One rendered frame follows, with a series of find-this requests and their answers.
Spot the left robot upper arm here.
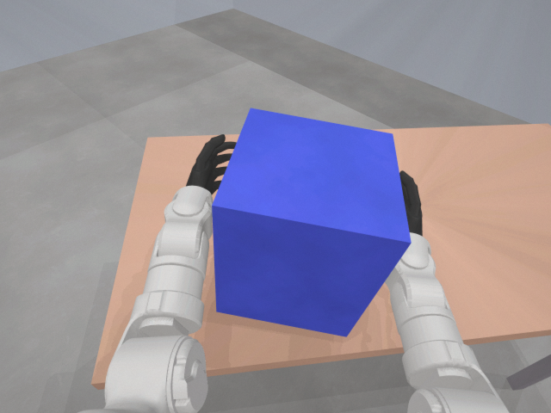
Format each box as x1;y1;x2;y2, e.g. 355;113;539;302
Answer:
78;335;208;413

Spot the robot right hand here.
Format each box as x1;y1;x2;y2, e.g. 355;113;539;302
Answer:
399;170;423;236

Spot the right robot upper arm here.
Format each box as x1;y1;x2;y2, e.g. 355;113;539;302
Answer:
407;385;509;413

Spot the robot left hand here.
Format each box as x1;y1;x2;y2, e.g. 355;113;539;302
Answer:
186;134;237;194

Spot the robot right forearm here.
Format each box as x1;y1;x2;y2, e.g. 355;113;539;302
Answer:
385;232;510;413

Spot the robot left forearm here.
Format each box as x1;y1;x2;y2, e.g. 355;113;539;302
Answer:
105;186;213;402

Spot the table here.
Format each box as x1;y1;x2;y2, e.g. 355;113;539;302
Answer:
91;124;551;391

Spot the carton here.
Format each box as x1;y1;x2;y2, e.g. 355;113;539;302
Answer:
212;108;412;337

